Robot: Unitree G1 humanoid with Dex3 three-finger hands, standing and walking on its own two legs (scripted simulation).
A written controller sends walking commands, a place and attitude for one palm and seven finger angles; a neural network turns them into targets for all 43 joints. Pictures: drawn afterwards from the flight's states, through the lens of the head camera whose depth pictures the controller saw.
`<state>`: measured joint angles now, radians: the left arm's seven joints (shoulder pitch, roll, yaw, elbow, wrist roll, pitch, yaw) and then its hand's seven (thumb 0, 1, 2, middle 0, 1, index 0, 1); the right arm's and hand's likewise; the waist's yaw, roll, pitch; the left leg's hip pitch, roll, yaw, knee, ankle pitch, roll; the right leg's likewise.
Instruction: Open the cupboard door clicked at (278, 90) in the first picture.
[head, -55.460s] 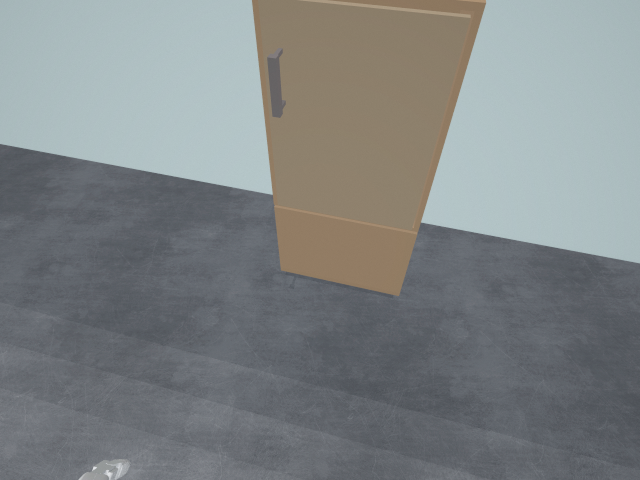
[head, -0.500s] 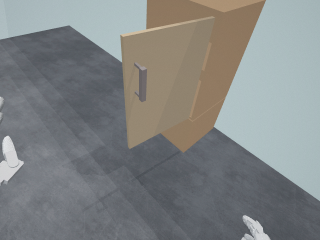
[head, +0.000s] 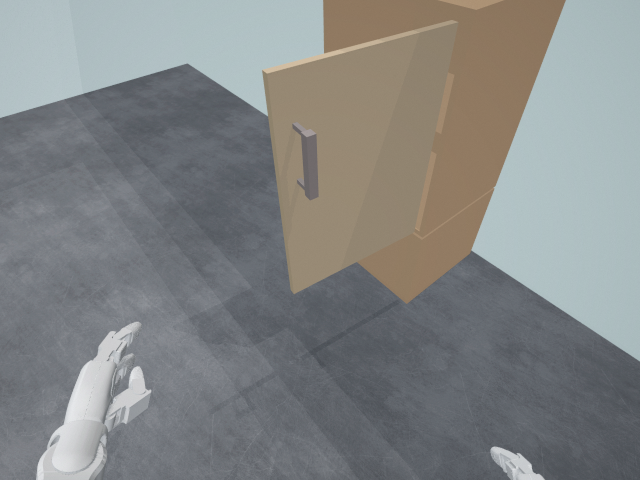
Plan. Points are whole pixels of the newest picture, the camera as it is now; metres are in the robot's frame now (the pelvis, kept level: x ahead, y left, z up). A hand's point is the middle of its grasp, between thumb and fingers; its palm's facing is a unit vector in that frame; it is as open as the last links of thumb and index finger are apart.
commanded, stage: let the arm hang, fingers relaxed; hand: left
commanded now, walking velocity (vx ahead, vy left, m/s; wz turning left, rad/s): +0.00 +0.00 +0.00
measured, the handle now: (304, 161) +0.66 +0.05 +0.06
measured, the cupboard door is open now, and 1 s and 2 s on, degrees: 83 83 83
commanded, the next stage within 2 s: look to check the result in 0.96 s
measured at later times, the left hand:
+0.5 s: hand out of the picture -0.03 +0.22 -0.15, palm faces +0.02 -0.96 -0.29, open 7.3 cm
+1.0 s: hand out of the picture +0.11 +0.24 -0.13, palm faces -0.02 -0.95 -0.32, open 7.4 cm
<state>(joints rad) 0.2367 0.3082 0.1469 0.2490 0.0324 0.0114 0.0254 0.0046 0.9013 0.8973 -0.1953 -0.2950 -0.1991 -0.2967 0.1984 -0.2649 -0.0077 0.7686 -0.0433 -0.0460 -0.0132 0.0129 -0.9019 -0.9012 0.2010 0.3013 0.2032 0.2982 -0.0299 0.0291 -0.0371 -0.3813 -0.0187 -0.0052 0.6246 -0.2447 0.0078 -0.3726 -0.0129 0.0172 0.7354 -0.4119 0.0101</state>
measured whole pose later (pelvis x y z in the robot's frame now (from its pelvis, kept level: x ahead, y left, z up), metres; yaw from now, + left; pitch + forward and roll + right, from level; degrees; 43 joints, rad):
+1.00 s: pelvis +0.02 +0.00 +0.02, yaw +0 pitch -2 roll +0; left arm 0.08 0.29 0.02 1.10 0.02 -0.02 0.00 0.01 0.91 0.90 -0.20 -0.30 -0.20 -0.30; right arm 0.10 -0.30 -0.02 1.12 -0.03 0.00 0.00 0.01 -0.90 -0.90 0.20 0.30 0.20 0.30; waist -0.01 0.02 0.07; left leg -0.18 -0.01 -0.01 0.36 -0.15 0.00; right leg -0.14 -0.01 0.02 0.38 -0.20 0.01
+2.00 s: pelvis +0.04 +0.00 +0.03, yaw +0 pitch -1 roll +0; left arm 0.09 0.33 0.01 1.12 0.02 -0.02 0.00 0.01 0.90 0.90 -0.20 -0.30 -0.20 -0.30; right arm 0.08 -0.33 -0.01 1.13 -0.02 0.00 0.00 0.01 -0.90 -0.90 0.20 0.30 0.20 0.30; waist -0.01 0.01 0.07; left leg -0.12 -0.01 -0.01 0.30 -0.15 0.00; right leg -0.08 -0.01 0.02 0.31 -0.20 0.01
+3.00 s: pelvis +0.05 +0.00 +0.03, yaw -1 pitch -2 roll +0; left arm 0.10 0.34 0.00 1.12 0.02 -0.02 0.00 0.01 0.90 0.90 -0.20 -0.30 -0.20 -0.30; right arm 0.08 -0.33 0.00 1.13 -0.02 0.00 0.00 0.01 -0.90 -0.90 0.20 0.30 0.21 0.30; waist 0.00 0.00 0.07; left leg -0.11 0.00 -0.01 0.29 -0.16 -0.01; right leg -0.07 0.01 0.03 0.30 -0.20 0.00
